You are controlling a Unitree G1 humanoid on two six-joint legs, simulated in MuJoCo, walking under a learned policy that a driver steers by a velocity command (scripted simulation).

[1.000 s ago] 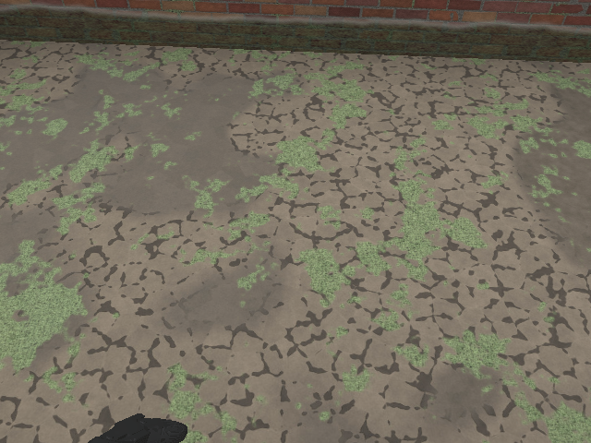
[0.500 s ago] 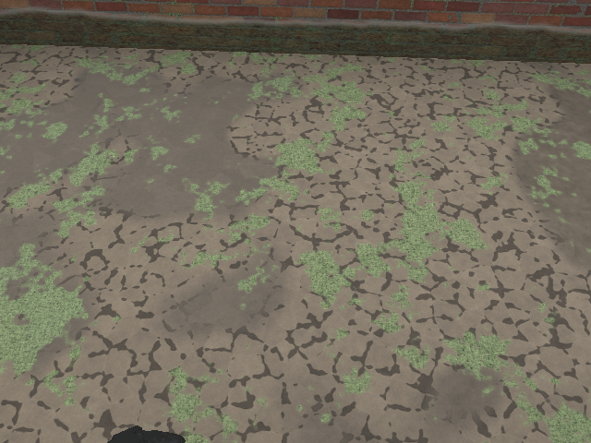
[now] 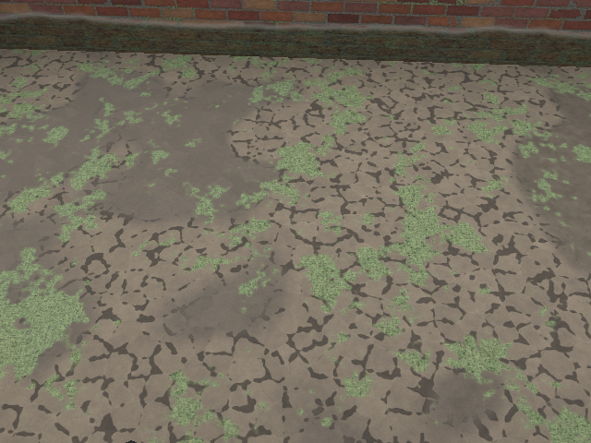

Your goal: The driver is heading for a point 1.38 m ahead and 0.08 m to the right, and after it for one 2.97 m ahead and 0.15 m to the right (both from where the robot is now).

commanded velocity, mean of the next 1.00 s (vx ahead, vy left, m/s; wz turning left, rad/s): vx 0.50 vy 0.00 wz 0.00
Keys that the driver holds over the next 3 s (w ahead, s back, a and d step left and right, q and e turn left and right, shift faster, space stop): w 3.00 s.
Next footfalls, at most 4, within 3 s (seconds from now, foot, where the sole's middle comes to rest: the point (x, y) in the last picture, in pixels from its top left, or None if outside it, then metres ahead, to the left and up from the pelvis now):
none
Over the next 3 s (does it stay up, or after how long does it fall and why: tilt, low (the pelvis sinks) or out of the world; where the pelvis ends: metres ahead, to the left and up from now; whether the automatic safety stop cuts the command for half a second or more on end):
stays up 0.00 0.00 0.00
